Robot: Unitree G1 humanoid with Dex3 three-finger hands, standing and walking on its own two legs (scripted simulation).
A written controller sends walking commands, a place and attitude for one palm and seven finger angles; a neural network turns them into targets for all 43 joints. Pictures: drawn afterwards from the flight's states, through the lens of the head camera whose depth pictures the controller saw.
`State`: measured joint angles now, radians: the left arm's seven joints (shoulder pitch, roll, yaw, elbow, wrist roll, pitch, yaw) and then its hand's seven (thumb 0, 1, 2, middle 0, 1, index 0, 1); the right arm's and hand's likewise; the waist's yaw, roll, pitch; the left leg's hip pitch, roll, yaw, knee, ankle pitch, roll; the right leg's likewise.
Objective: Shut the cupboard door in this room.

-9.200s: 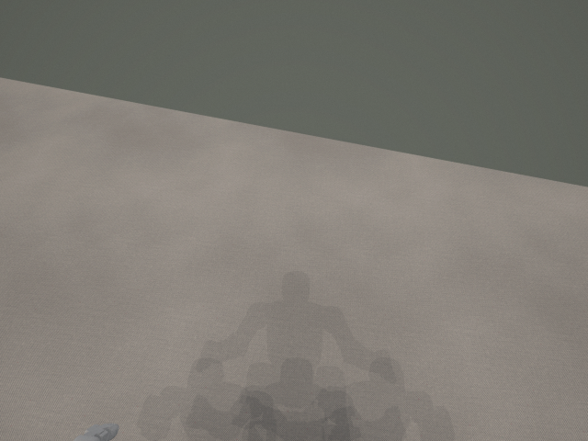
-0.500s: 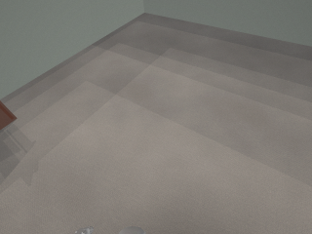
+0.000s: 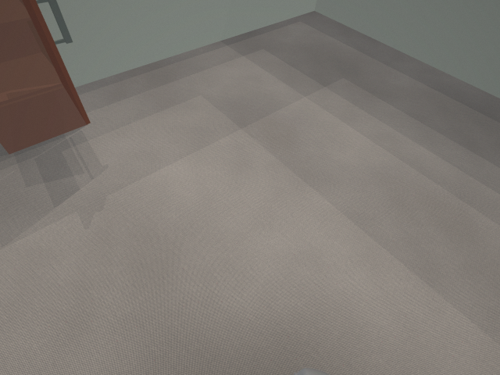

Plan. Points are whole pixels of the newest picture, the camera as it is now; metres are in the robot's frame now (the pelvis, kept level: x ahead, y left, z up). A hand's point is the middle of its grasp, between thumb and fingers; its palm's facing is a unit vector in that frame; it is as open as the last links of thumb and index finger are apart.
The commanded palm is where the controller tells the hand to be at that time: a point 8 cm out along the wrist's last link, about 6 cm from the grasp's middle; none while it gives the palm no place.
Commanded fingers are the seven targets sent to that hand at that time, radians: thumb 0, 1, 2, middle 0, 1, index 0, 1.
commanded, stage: turn or walk to find it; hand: left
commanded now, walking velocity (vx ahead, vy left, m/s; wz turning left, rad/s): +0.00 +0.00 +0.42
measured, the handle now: (54, 21) +1.19 +0.82 -0.05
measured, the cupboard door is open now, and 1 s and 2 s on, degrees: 86 86 86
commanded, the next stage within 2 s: stand and wait in 0.32 s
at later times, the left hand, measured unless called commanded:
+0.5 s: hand out of the picture +0.00 +0.14 -0.14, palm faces +0.24 -0.93 -0.27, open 7.4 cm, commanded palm none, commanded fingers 0.00 0.90 0.90 -0.20 -0.30 -0.20 -0.30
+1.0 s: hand out of the picture -0.11 +0.13 -0.18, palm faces +0.28 -0.95 -0.16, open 7.4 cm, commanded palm none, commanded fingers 0.00 0.90 0.90 -0.20 -0.30 -0.20 -0.30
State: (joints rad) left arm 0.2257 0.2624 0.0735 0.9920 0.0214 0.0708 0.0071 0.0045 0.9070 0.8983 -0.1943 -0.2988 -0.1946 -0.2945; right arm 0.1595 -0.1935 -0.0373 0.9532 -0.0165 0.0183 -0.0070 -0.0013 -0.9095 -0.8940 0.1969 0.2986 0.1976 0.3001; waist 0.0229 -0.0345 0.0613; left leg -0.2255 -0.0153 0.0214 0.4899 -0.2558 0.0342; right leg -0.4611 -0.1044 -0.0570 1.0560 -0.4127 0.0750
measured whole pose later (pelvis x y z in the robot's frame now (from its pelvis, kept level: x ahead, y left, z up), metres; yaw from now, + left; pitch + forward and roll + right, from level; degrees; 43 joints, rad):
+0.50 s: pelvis -0.02 -0.06 +0.00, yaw +13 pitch -1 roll +3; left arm 0.22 0.15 0.03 0.95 0.03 0.01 0.02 0.00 0.91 0.90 -0.20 -0.30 -0.20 -0.30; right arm 0.25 -0.26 -0.09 1.01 -0.02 0.08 0.01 0.00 -0.91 -0.89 0.19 0.30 0.19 0.30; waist -0.02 0.04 0.05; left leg -0.45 0.01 -0.04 1.08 -0.36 -0.06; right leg -0.21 -0.07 -0.15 0.48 -0.26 -0.04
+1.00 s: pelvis -0.05 -0.02 +0.00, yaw +13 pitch -2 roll +0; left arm 0.31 0.14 0.00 1.17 0.02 0.02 0.02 0.00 0.91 0.90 -0.19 -0.30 -0.20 -0.29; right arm 0.18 -0.17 -0.02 1.10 -0.01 0.00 -0.04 -0.01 -0.94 -0.89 0.20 0.30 0.20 0.30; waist 0.04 0.00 0.02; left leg -0.11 0.02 0.07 0.42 -0.27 0.00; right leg -0.19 -0.07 -0.13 0.43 -0.20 0.01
